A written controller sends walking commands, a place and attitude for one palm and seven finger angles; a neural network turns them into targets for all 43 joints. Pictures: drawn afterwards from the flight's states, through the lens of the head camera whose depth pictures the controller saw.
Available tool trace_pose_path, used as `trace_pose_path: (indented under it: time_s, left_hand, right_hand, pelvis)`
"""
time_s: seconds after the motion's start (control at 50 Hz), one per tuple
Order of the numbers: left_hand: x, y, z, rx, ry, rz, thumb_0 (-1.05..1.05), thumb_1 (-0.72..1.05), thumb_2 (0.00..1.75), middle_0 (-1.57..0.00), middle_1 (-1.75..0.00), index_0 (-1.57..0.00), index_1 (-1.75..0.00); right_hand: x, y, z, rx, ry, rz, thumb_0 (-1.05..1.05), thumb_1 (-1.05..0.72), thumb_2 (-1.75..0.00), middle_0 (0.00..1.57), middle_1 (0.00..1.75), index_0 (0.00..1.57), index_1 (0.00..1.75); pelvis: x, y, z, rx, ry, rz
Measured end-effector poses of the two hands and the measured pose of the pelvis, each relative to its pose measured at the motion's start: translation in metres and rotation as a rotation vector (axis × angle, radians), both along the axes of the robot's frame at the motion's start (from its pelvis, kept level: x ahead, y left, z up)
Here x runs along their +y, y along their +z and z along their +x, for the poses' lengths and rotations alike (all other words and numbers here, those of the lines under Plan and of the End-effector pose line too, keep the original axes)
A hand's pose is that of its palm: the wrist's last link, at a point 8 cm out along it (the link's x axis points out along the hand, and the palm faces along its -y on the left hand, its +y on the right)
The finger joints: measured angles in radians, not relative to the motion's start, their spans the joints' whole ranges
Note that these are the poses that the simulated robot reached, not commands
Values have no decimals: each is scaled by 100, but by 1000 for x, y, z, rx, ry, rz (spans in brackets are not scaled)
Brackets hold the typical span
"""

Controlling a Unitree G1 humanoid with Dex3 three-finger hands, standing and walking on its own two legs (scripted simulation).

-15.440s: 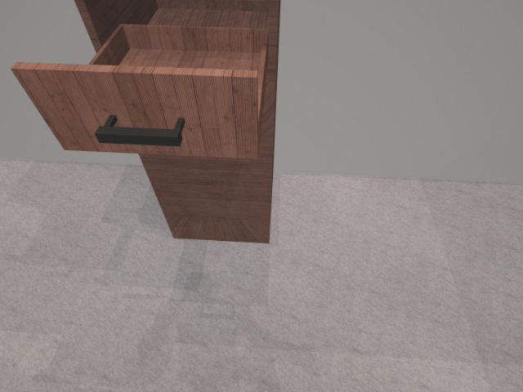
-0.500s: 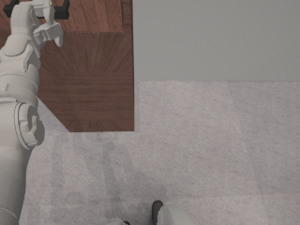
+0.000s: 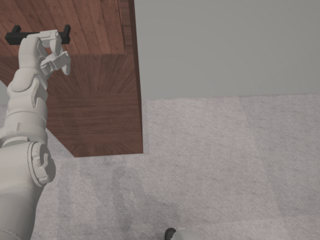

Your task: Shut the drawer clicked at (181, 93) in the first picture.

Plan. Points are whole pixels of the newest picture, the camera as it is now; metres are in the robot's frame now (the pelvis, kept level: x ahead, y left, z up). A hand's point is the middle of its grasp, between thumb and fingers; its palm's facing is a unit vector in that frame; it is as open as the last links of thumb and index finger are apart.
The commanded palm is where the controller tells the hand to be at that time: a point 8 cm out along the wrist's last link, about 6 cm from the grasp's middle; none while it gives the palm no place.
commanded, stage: pull the fist back off the drawer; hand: left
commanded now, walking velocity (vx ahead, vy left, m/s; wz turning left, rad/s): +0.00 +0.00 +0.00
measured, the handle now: (40, 33) +0.60 +0.24 +0.15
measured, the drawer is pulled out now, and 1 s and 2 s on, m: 0.00 0.00 0.00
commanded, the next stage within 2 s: draw the hand back to the body in 0.02 s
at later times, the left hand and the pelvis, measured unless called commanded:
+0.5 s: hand (37, 94) +0.40 +0.20 +0.16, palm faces +0.00 -1.00 -0.02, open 3.3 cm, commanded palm +0.36 +0.25 +0.17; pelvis +0.02 +0.01 +0.01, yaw +1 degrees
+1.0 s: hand out of the picture +0.25 +0.23 +0.18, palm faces +0.37 -0.89 -0.26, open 3.3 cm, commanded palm +0.20 +0.27 +0.18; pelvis -0.01 +0.00 +0.02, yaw +3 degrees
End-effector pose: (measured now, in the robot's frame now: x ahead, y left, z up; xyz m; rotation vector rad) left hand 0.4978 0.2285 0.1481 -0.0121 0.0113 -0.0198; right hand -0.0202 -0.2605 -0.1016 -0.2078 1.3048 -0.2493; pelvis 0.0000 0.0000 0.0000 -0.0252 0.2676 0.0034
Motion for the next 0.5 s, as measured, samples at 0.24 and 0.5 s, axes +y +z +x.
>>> trace_pose_path:
  time_s: [0.24, 0.5]
  left_hand:
    - [21, 6, -20, -37, 22, 16, 2, 90, 90, -139, -160, -140, -160]
    - [30, 9, -115, -46, 19, 28, 2, 90, 90, -140, -160, -140, -160]
  right_hand:
    - [2, 2, 61, -132, 27, 9, 1, -91, -90, 20, 30, 21, 30]
    - [21, 18, 153, -390, 149, 45, 1, -91, -90, 20, 30, 20, 30]
  pelvis:
    - [2, 4, 14, -33, -9, 0]
    - [8, 13, 16, -156, 22, 4]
